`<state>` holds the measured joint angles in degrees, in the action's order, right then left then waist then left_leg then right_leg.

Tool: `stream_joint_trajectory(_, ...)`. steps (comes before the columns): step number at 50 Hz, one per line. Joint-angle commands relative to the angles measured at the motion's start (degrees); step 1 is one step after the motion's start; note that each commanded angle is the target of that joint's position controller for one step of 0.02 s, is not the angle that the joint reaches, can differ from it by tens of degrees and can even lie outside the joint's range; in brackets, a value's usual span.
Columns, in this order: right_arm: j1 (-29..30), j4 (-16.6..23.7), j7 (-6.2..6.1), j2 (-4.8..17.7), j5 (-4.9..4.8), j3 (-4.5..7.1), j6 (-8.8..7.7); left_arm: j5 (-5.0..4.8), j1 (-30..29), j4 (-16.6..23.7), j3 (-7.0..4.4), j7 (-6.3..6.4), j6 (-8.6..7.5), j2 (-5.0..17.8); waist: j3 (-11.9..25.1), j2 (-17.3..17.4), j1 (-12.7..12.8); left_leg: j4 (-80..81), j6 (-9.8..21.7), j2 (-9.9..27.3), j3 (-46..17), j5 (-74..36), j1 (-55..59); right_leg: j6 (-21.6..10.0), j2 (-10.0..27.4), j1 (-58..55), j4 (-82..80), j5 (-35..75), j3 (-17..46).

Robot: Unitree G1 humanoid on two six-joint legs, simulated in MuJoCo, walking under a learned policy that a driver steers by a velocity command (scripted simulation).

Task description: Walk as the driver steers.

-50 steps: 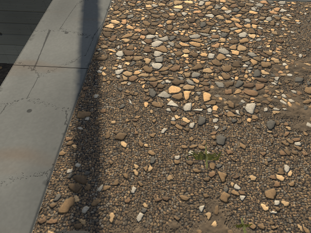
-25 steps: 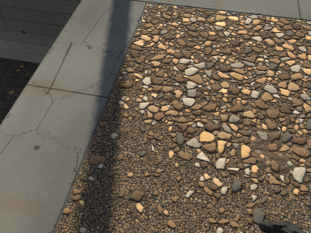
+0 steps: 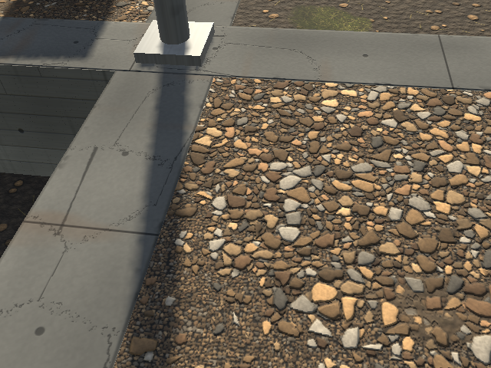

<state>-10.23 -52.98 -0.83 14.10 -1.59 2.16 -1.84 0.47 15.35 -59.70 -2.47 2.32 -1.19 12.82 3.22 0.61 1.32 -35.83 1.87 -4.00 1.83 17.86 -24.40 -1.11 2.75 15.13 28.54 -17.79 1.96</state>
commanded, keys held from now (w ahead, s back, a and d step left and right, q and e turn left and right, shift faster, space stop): w+shift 0.22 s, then w+e+shift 0.78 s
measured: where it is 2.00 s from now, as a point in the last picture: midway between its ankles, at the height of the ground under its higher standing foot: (482, 193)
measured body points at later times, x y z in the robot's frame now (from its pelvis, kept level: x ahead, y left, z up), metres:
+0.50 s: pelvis +0.20 +0.05 +0.00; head +0.21 +0.05 +0.45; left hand +0.37 +0.28 -0.13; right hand +0.13 -0.20 -0.14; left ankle +0.08 +0.14 -0.74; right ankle +0.30 -0.09 -0.65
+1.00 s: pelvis +0.59 -0.09 -0.01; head +0.62 -0.10 +0.44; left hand +0.72 +0.17 -0.13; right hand +0.69 -0.40 -0.07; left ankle +0.88 -0.01 -0.67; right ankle +0.47 -0.05 -0.74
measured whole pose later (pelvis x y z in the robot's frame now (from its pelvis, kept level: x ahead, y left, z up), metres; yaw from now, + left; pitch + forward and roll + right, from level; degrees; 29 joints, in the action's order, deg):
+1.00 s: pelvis +0.59 -0.09 -0.01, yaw -33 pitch +2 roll +0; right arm -0.1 -36.7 1.5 14.2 3.0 -0.4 -3.5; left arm 0.1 25.9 -50.4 -4.5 -0.9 -4.0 16.6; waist -1.6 0.4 5.2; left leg -46.1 -3.5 8.9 -4.3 2.4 -43.9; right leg -10.4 -11.7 -1.4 17.2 -18.3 9.0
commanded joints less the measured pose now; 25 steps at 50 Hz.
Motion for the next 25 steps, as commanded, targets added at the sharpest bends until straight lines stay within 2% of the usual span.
stream_joint_trajectory(1, 3.78, 3.77, 0.95, 6.73, -0.22, 2.71, -2.90, -1.16, 1.65, 1.41, -2.39, 0.23, -3.98, 8.38, -4.83, -11.98, -0.59, -17.03, 1.18, 5.08, -4.12, -1.48, -18.30, -9.56, 16.60, -8.73, -22.67, -18.05, 23.50)
stream_joint_trajectory(2, 3.11, 3.22, 1.18, 4.83, 0.41, 2.46, -3.26, -1.97, 2.79, 1.56, -2.27, -0.20, -4.55, 7.41, -3.65, -9.00, -0.57, -17.45, 1.62, 5.77, -3.70, -2.07, -19.24, -8.72, 15.39, -10.76, -21.69, -16.95, 21.33)
stream_joint_trajectory(3, 4.64, 3.71, 1.38, 3.07, 0.54, 2.02, -3.65, -2.54, 3.58, 1.59, -2.20, -0.45, -4.62, 7.09, -4.16, -8.19, -0.19, -14.48, 1.43, 6.16, -2.66, -3.33, -18.56, -7.91, 14.31, -10.57, -21.78, -15.45, 18.58)
stream_joint_trajectory(4, 6.80, 4.31, 1.40, 1.92, 0.45, 1.72, -3.98, -2.48, 3.81, 1.88, -2.20, -0.51, -4.58, 7.14, -4.20, -8.54, 0.39, -10.34, 0.88, 6.03, -0.92, -4.63, -15.27, -6.98, 12.44, -8.89, -21.77, -13.03, 15.16)
stream_joint_trajectory(5, 7.43, 5.71, 3.62, 1.05, 5.25, 0.97, -2.25, 1.20, 4.06, 1.84, -2.74, -1.63, -3.91, 8.70, -4.50, -9.99, 0.36, -7.42, -0.48, 4.07, 2.49, -3.96, -8.45, -6.67, 8.48, -4.57, -23.17, -13.35, 11.50)
stream_joint_trajectory(6, 7.80, 6.26, 4.43, 0.84, 5.07, 1.05, -1.42, 1.67, 2.89, 2.43, -3.18, -2.04, -3.56, 9.43, -5.10, -11.88, 0.13, -2.85, -0.88, 3.57, 3.49, -2.84, -3.26, -6.47, 7.56, -1.47, -23.21, -12.21, 9.01)
stream_joint_trajectory(7, 7.90, 6.81, 4.63, 1.83, 4.21, 1.19, -0.91, 1.53, 3.37, 2.54, -3.54, -2.33, -3.37, 10.20, -5.22, -12.35, 0.51, 0.46, -1.13, 2.89, 4.55, -0.60, 0.75, -6.91, 7.49, -0.07, -23.00, -12.15, 8.02)
stream_joint_trajectory(9, 5.90, 7.05, 4.09, 3.04, 3.21, 1.34, -0.72, 1.03, 4.45, 2.28, -4.03, -2.74, -3.06, 10.99, -6.40, -11.29, 0.01, 6.90, -0.58, 2.79, 5.89, -0.10, 7.51, -8.21, 9.04, 2.16, -20.45, -13.64, 8.12)
stream_joint_trajectory(10, 1.98, 6.02, 3.51, 3.25, 3.01, 1.44, -1.04, 0.67, 3.83, 2.54, -4.16, -2.77, -2.92, 10.98, -6.16, -8.98, -1.86, 9.72, -0.09, 2.49, 6.53, -2.33, 13.89, -8.22, 8.90, 5.29, -17.35, -14.31, 7.67)
stream_joint_trajectory(11, -4.38, 4.04, 2.74, 4.24, 2.99, 1.84, -1.67, 0.60, 3.16, 3.00, -4.00, -2.80, -3.00, 10.21, -4.61, -5.35, -4.53, 11.06, 0.35, 2.39, 6.18, -1.97, 23.49, -7.77, 7.40, 10.40, -11.59, -13.24, 6.10)
stream_joint_trajectory(12, -15.66, 0.84, 1.76, 7.32, 3.37, 2.98, -2.87, 0.89, 1.14, 4.13, -3.25, -2.97, -3.34, 7.21, -0.53, 3.18, -10.11, 14.32, 1.28, 8.65, -3.57, 4.56, 38.48, -6.60, 2.40, 20.16, 5.46, -8.48, 2.40)
stream_joint_trajectory(13, -23.30, 0.00, 0.93, 16.47, 4.28, 4.75, -3.40, 0.41, -3.36, 9.20, -1.35, -3.21, -4.32, -0.23, 2.43, 21.73, -12.70, 25.33, 3.84, 25.33, -28.94, 28.38, 46.40, -4.45, -4.37, 36.10, 27.61, -13.15, -3.47)
stream_joint_trajectory(14, -20.13, 0.67, 0.51, 16.20, 4.38, 4.68, -3.36, 0.77, -6.89, 10.74, -1.94, -3.26, -4.42, 3.14, -1.42, 13.23, -10.56, 27.77, 7.52, 29.78, -38.40, 35.12, 38.14, -6.29, -2.14, 42.43, 37.03, -7.28, 3.66)
stream_joint_trajectory(15, -14.20, 2.20, 0.66, 11.83, 4.01, 3.53, -3.50, 0.58, -8.61, 11.11, -2.38, -3.89, -4.36, 4.70, -5.49, 6.88, -7.63, 26.71, 6.65, 27.36, -32.27, 30.51, 33.38, -6.73, 0.69, 43.52, 39.59, -0.78, 5.62)
stream_joint_trajectory(16, -10.28, 3.19, 1.02, 8.84, 3.59, 2.72, -3.88, 0.52, -5.60, 9.93, -2.46, -4.69, -4.30, 4.76, -5.62, 4.89, -4.89, 27.33, 5.09, 24.17, -24.76, 23.51, 29.34, -5.85, 1.99, 39.89, 38.88, 3.51, 5.20)
stream_joint_trajectory(17, -8.25, 3.80, 0.99, 7.55, 3.28, 2.28, -4.15, 1.13, -3.01, 8.98, -2.68, -5.24, -3.83, 4.85, -4.60, 5.11, -2.80, 28.96, 4.03, 22.42, -19.33, 19.25, 26.75, -4.82, 2.88, 36.46, 38.45, 5.10, 4.04)
stream_joint_trajectory(18, -8.24, 3.50, 0.72, 6.07, 3.21, 1.77, -4.51, 1.74, -2.12, 8.58, -2.72, -5.78, -3.11, 4.64, -5.20, 5.45, -2.06, 30.25, 3.48, 20.95, -14.69, 14.95, 24.89, -3.94, 3.41, 35.18, 39.24, 6.90, 2.99)
stream_joint_trajectory(19, -9.39, 2.63, 0.62, 4.82, 3.21, 1.40, -4.82, 1.72, -2.64, 8.78, -2.57, -6.24, -2.39, 3.78, -6.14, 5.06, -1.94, 30.72, 3.08, 19.79, -10.47, 9.80, 24.24, -3.53, 3.18, 35.59, 40.70, 9.01, 2.07)
stream_joint_trajectory(21, -12.42, 1.08, 0.69, 3.89, 3.19, 1.15, -5.37, 1.24, -6.43, 10.48, -2.16, -6.67, -1.47, 2.50, -8.60, 3.50, -2.27, 31.24, 2.56, 18.95, -3.94, 0.62, 24.24, -3.47, 3.00, 38.32, 40.60, 12.84, 1.10)
stream_joint_trajectory(25, -14.50, -0.24, 0.50, 3.11, 3.50, 0.77, -6.06, 0.82, -15.63, 15.20, -1.18, -7.64, -0.91, 2.30, -12.50, 2.98, -2.19, 33.82, 1.56, 16.89, 7.25, -12.93, 22.11, -4.54, 2.37, 35.80, 29.40, 19.36, -4.28)
Velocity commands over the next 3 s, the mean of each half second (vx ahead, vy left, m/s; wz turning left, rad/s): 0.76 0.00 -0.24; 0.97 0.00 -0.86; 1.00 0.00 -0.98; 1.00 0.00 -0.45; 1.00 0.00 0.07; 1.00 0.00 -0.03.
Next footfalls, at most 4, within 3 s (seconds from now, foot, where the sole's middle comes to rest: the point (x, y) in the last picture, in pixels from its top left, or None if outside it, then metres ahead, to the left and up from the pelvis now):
0.24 left None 0.12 0.15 -0.78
0.70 right None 0.51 -0.07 -0.78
1.14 left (314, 240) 0.98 -0.15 -0.78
1.60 right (449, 224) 1.05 -0.61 -0.78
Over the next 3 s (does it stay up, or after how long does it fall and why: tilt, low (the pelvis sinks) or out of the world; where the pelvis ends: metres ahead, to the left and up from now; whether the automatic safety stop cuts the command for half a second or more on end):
stays up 1.46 -1.69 -0.02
